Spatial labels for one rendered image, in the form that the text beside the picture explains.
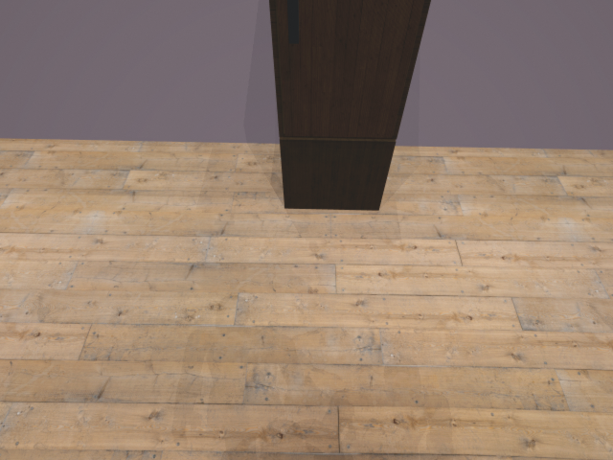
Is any cupboard door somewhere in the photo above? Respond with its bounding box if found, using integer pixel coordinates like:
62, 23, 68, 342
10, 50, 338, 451
277, 0, 424, 138

